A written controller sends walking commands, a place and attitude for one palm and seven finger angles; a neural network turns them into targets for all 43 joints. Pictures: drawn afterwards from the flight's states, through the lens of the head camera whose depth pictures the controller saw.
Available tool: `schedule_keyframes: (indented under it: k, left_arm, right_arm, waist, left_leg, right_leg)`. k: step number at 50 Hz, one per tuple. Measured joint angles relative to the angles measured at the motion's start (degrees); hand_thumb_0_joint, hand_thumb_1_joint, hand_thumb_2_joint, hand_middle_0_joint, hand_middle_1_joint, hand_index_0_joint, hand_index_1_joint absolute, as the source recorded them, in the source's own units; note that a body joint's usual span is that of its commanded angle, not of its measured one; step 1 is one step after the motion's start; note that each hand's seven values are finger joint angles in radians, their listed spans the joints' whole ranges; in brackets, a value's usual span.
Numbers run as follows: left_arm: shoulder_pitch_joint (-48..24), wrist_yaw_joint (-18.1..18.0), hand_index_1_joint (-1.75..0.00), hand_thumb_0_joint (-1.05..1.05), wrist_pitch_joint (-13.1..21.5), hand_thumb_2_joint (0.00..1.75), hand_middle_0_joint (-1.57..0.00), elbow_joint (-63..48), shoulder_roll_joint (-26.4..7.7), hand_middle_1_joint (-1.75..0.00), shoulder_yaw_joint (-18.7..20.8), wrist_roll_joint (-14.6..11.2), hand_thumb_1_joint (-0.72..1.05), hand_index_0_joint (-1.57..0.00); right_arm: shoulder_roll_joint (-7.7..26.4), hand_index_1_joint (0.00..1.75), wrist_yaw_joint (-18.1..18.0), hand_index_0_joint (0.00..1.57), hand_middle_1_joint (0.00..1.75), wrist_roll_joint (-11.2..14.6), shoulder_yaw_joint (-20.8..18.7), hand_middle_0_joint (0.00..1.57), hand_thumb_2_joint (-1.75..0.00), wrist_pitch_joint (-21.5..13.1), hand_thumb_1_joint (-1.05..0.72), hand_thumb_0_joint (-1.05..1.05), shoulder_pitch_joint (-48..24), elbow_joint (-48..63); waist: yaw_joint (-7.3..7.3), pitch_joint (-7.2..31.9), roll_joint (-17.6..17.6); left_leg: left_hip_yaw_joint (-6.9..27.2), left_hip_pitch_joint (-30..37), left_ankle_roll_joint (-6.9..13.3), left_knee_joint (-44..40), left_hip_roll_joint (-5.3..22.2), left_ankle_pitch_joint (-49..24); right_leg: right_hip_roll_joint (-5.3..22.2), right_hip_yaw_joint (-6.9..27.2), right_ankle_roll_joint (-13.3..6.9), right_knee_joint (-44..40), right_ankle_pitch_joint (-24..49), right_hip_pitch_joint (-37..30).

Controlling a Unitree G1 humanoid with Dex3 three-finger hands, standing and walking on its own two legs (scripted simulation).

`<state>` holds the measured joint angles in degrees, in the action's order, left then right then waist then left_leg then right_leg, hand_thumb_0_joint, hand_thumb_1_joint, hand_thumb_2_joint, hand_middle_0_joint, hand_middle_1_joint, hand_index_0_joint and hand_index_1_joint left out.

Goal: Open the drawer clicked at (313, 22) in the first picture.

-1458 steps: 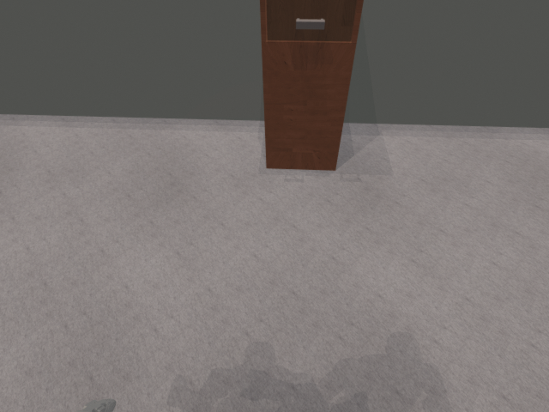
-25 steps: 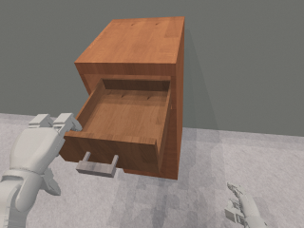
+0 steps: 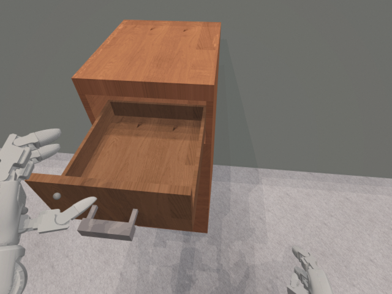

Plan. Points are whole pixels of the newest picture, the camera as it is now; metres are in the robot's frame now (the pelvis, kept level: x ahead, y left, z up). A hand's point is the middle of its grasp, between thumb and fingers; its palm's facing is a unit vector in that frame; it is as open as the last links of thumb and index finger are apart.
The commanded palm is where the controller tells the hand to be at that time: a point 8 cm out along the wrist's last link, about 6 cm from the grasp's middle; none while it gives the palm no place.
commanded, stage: draw the hand back to the body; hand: left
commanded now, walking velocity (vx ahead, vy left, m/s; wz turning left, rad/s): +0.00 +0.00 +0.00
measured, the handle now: (110, 219) +0.25 +0.22 +0.00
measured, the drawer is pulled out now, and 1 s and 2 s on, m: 0.30 0.30 0.30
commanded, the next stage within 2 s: step back with the hand held close in 0.50 s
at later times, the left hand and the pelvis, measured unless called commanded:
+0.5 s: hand (36, 205) +0.18 +0.25 +0.18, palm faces +0.45 -0.80 -0.40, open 7.6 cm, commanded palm +0.12 +0.29 +0.19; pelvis +0.00 +0.01 +0.00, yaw +1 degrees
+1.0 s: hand (25, 234) +0.15 +0.26 +0.17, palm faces +0.37 -0.78 -0.50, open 7.4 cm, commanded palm +0.08 +0.30 +0.19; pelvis -0.05 +0.02 -0.01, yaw +1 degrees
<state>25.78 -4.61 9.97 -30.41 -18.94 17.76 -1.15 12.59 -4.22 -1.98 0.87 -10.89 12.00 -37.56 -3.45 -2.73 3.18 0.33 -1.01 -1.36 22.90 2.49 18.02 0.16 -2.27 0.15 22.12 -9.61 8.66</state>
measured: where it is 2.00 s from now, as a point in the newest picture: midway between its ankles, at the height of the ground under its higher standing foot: outside the picture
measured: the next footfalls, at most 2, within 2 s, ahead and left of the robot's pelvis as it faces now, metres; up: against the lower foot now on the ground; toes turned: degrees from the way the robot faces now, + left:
right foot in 1.44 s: -0.03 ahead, -0.11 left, +0.00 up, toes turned +1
left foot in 1.66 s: -0.10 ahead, +0.12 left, +0.00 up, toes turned +6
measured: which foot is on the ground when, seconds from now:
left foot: down 0.00-1.00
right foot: down 0.00-1.00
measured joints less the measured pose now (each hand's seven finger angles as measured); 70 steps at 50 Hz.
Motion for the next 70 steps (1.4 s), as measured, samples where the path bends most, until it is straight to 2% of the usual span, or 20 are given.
schedule_keyframes:
  k: [11, 18, 25, 31, 36, 45, 49, 53, 58, 62, 64, 66, 68, 70]
  left_arm:
    - [1.24, 0.1, -0.58, 0.0, -0.97, 0.71, -0.24, 0.79, -0.15, -0.59, 1.68, -0.4, 0.45, -0.25]
    - [0.45, -0.06, -0.43, 0.0, -2.31, 0.81, -0.22, 1.08, 0.5, -0.43, 1.29, -0.47, 0.69, -0.23]
    - [0.19, -0.16, -0.34, 0.01, -2.65, 0.87, -0.21, 0.91, 0.38, -0.34, 1.18, -0.45, 0.83, -0.22]
    - [0.22, -0.19, -0.31, 0.01, -2.48, 0.89, -0.21, 1.05, 0.27, -0.31, 1.46, -0.55, 0.87, -0.22]
    - [1.72, -0.4, -0.3, 0.01, 0.26, 0.89, -0.21, 0.54, -0.4, -0.31, 4.62, 0.18, 0.88, -0.22]
    - [8.3, -2.15, -0.3, 0.01, 1.37, 0.89, -0.21, -4.08, -2.16, -0.3, 3.8, 0.92, 0.89, -0.22]
    - [9.78, -3.02, -0.3, 0.01, 1.66, 0.89, -0.21, -5.72, -3.87, -0.3, 5.25, 1.0, 0.89, -0.22]
    - [9.07, -4.11, -0.3, 0.01, 2.36, 0.89, -0.21, -6.33, -4.39, -0.3, 6.78, 1.33, 0.89, -0.22]
    - [5.54, -5.22, -0.3, 0.01, 3.35, 0.89, -0.21, -5.75, -1.97, -0.3, 6.09, 2.06, 0.89, -0.22]
    - [3.22, -5.69, -0.3, 0.01, 3.46, 0.89, -0.21, -5.19, -0.09, -0.3, 4.37, 2.48, 0.89, -0.22]
    - [3.2, -5.61, -0.3, 0.01, 3.21, 0.89, -0.21, -5.0, -0.11, -0.3, 4.12, 2.41, 0.89, -0.22]
    - [3.87, -5.76, -0.3, 0.01, 2.99, 0.89, -0.21, -4.58, -0.23, -0.3, 4.33, 2.29, 0.89, -0.22]
    - [4.85, -6.09, -0.3, 0.01, 2.76, 0.89, -0.21, -3.88, -1.22, -0.3, 5.06, 2.09, 0.89, -0.22]
    - [5.93, -6.37, -0.3, 0.01, 2.69, 0.89, -0.21, -3.51, -2.4, -0.3, 5.62, 1.69, 0.89, -0.22]
  right_arm:
    - [-0.53, 0.3, -0.29, 0.2, 0.3, 0.25, -0.15, 0.2, -0.9, 0.7, -0.9, 0.01, -1.64, 0.94]
    - [-1.03, 0.3, -0.31, 0.2, 0.3, 0.15, 0.56, 0.2, -0.9, 0.82, -0.9, 0.01, -1.98, 1.45]
    - [-1.26, 0.3, -0.18, 0.2, 0.3, 0.03, 1.02, 0.2, -0.9, 0.72, -0.9, 0.01, -1.6, 1.46]
    - [-1.18, 0.3, -0.1, 0.2, 0.3, 0.06, 0.97, 0.21, -0.9, 0.79, -0.9, 0.01, -1.16, 1.11]
    - [-0.49, 0.3, -0.49, 0.2, 0.3, -0.09, 0.93, 0.21, -0.9, 4.05, -0.9, 0.01, -1.83, 3.8]
    - [0.98, 0.3, -1.45, 0.2, 0.3, 0.13, -2.33, 0.2, -0.9, 7.4, -0.9, 0.01, -0.95, 7.12]
    - [0.16, 0.3, -1.66, 0.2, 0.3, -0.09, -2.57, 0.2, -0.9, 7.47, -0.9, 0.01, 0.5, 7.27]
    - [-1.33, 0.3, -1.56, 0.2, 0.3, -0.72, -1.84, 0.2, -0.9, 6.05, -0.9, 0.01, 2.31, 7.23]
    - [-2.09, 0.3, -1.05, 0.2, 0.3, -1.27, -0.45, 0.21, -0.9, 4.22, -0.9, 0.01, 3.69, 6.13]
    - [-1.37, 0.3, -0.81, 0.2, 0.3, -1.28, 0.0, 0.21, -0.9, 5.03, -0.9, 0.01, 3.45, 4.56]
    - [-0.99, 0.3, -0.95, 0.21, 0.3, -1.41, 0.19, 0.21, -0.9, 5.83, -0.9, 0.01, 3.26, 4.11]
    - [-0.66, 0.3, -1.31, 0.21, 0.3, -1.63, 0.08, 0.21, -0.9, 5.76, -0.9, 0.01, 3.35, 4.26]
    - [-1.47, 0.3, -1.51, 0.21, 0.3, -1.72, -0.54, 0.21, -0.9, 4.68, -0.9, 0.01, 4.15, 4.44]
    - [-2.15, 0.3, -1.33, 0.2, 0.3, -1.75, -0.78, 0.21, -0.9, 3.13, -0.9, 0.01, 5.35, 4.3]
  waist:
    - [-0.8, 0.78, 0.17]
    - [-1.41, 0.73, -0.1]
    - [-1.42, 0.73, 0.01]
    - [-1.19, 0.72, 0.17]
    - [1.17, 1.65, -0.06]
    - [4.68, 1.95, -1.96]
    - [4.81, 2.24, -4.26]
    - [4.42, 2.82, -6.28]
    - [3.86, 4.13, -6.11]
    - [4.11, 5.07, -5.61]
    - [4.5, 5.23, -5.88]
    - [4.98, 5.4, -4.8]
    - [5.71, 5.64, -3.97]
    - [6.01, 6.09, -3.45]
  left_leg:
    - [0.06, -0.34, 0.37, 0.16, -0.39, 0.12]
    - [0.43, -0.41, 0.48, 0.52, -0.63, 0.13]
    - [0.59, -0.31, 0.48, 0.75, -0.73, 0.16]
    - [0.57, -0.32, 0.41, 0.75, -0.71, 0.02]
    - [1.07, -6.02, 0.57, 3.59, -0.62, 0.3]
    - [0.74, -13.62, 1.3, 8.81, -2.31, 0.61]
    - [0.14, -15.15, 1.59, 10.57, -3.0, 0.58]
    - [-0.22, -16.22, 1.53, 12.66, -3.26, 0.71]
    - [0.33, -18.51, 0.87, 16.79, -2.21, 1.72]
    - [1.18, -20.64, 1.63, 19.36, -2.35, 6.02]
    - [0.92, -20.55, 1.69, 18.14, -2.52, 3.27]
    - [0.98, -20.88, 1.38, 17.19, -1.56, -1.74]
    - [1.58, -21.12, 0.91, 16.82, -0.79, -2.06]
    - [2.38, -21.38, 0.3, 15.9, -0.39, -2.62]
  right_leg:
    - [0.39, -0.02, 0.4, -0.23, 0.05, 0.08]
    - [0.68, -0.35, 0.49, -0.09, 0.01, -0.11]
    - [0.8, -0.49, 0.51, 0.1, -0.05, -0.3]
    - [0.78, -0.47, 0.44, 0.15, 0.06, -0.25]
    - [0.72, -0.91, 0.47, 0.68, 0.86, 4.21]
    - [2.4, -0.25, 1.17, 5.36, 0.92, 11.59]
    - [3.05, 0.51, 1.36, 7.98, 0.74, 13.72]
    - [3.28, 0.99, 0.76, 11.11, 0.18, 15.44]
    - [2.33, 0.43, 0.43, 13.53, 0.04, 16.92]
    - [1.95, 0.09, -0.13, 12.19, 1.94, 17.51]
    - [2.09, 0.36, -0.23, 11.94, 2.17, 17.76]
    - [0.75, 0.83, -0.25, 15.2, -4.52, 19.11]
    - [-1.5, 2.14, -0.14, 21.97, -11.0, 19.45]
    - [-2.86, 1.94, -0.23, 21.32, -13.4, 16.39]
